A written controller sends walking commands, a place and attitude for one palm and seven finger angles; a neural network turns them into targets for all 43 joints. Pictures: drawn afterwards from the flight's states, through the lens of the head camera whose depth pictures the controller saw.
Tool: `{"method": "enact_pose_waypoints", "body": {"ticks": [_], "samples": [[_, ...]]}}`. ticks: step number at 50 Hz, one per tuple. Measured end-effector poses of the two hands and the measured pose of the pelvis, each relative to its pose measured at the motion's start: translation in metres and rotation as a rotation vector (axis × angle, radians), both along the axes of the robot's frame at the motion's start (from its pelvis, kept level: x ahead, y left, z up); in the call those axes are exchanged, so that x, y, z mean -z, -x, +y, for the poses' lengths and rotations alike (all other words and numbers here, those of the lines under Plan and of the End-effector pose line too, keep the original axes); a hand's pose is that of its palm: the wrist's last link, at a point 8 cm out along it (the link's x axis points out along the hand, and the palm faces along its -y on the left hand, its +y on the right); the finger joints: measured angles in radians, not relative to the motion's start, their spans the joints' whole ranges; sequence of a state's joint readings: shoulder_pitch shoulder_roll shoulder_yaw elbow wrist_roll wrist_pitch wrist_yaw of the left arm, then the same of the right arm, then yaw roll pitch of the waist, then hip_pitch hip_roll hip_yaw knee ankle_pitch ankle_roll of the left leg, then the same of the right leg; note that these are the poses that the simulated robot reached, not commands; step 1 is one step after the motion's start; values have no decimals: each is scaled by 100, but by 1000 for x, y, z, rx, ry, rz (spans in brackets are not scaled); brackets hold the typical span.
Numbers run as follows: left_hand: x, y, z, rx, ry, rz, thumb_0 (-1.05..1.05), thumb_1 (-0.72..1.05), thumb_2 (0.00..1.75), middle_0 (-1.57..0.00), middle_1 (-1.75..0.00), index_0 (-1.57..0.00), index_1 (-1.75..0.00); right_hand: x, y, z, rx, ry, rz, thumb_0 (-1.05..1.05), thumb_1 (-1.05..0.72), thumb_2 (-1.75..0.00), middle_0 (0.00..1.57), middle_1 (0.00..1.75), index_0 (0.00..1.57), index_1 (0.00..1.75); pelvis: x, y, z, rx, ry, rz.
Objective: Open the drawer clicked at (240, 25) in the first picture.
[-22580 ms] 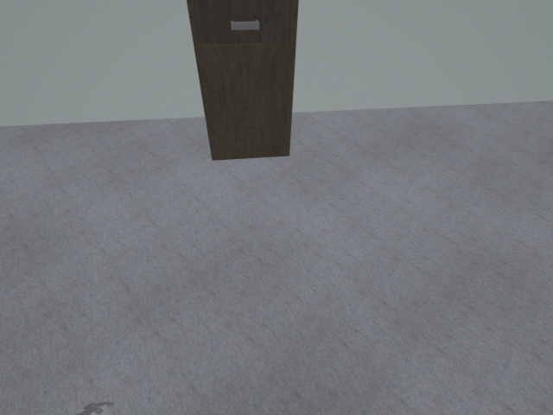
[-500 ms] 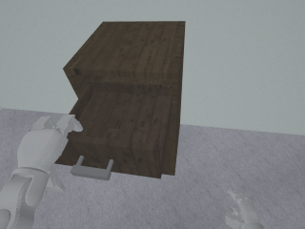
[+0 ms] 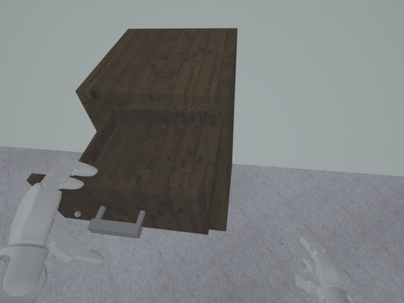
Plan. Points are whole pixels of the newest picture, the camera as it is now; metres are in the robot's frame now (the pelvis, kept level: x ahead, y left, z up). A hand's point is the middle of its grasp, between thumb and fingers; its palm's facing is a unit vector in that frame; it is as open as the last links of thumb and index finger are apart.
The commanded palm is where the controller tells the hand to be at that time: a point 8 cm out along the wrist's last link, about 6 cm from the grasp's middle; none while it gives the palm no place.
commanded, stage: draw the hand back to the body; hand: left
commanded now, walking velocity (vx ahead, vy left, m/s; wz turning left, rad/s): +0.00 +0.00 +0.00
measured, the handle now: (118, 220) +0.27 +0.25 -0.04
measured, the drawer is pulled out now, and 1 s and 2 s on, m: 0.30 0.30 0.30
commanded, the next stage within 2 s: step back with the hand held close in 0.90 s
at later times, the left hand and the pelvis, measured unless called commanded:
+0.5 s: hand (78, 206) +0.21 +0.23 +0.15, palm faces +0.37 -0.83 -0.42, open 10.4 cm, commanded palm +0.15 +0.27 +0.17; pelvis +0.02 -0.01 +0.00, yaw +0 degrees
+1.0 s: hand (63, 217) +0.19 +0.24 +0.16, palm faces +0.42 -0.82 -0.39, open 7.5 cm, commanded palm +0.13 +0.27 +0.17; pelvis +0.00 -0.01 +0.00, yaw +0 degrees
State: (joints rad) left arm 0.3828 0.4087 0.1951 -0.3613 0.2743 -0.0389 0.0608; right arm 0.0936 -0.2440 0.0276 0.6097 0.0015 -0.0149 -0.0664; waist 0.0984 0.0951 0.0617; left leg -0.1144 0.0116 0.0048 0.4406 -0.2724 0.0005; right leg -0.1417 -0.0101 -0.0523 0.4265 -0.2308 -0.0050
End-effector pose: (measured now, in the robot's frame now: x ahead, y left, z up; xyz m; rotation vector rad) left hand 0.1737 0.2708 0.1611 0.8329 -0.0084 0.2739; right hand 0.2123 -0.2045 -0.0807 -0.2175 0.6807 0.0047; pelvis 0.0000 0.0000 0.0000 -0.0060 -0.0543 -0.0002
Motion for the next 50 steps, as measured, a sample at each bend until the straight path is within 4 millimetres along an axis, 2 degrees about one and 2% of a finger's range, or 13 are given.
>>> {"method": "enact_pose_waypoints", "body": {"ticks": [3,7,13,19,25,31,40,50], "samples": [[6,2,-5,-15,256,-107,-1,-43,32,-32,-116,-31,-116,-7,8,0,14,15,-40,1,-91,-90,20,30,20,30,-1,-4,-4,1,-1,-13],[-1,1,-7,-19,370,-223,-1,-34,36,-31,-110,-30,-110,-11,17,-3,13,35,-55,1,-91,-90,20,30,20,30,-1,-10,-9,-1,2,-26],[-16,-3,-3,-14,358,-280,-1,-16,44,-29,-98,-28,-99,-6,24,-12,26,33,-38,1,-90,-90,20,30,20,30,-2,-15,-10,2,3,-28],[-12,-2,-6,-10,353,-222,-1,4,53,-27,-85,-26,-86,-1,25,-20,51,26,-19,1,-90,-90,20,30,20,30,-3,-16,-11,8,2,-14],[-11,7,-7,-26,341,-190,0,25,62,-26,-71,-25,-72,-2,21,-24,65,27,-27,1,-90,-90,20,30,20,30,-3,-18,-11,8,3,-9],[-15,17,-3,-51,331,-214,0,45,71,-25,-58,-24,-59,-6,14,-21,59,22,-54,1,-91,-90,20,30,20,30,-3,-15,-12,4,3,-16],[-11,24,-2,-65,357,-219,1,75,83,-22,-39,-22,-40,-11,14,-13,35,15,-80,1,-90,-90,20,30,20,30,-3,-9,-11,0,3,-26],[-13,30,2,-60,356,-227,1,87,89,-22,-31,-21,-32,-10,26,-10,35,16,-69,1,-90,-90,20,30,20,30,-4,-3,-9,1,4,-36]]}}
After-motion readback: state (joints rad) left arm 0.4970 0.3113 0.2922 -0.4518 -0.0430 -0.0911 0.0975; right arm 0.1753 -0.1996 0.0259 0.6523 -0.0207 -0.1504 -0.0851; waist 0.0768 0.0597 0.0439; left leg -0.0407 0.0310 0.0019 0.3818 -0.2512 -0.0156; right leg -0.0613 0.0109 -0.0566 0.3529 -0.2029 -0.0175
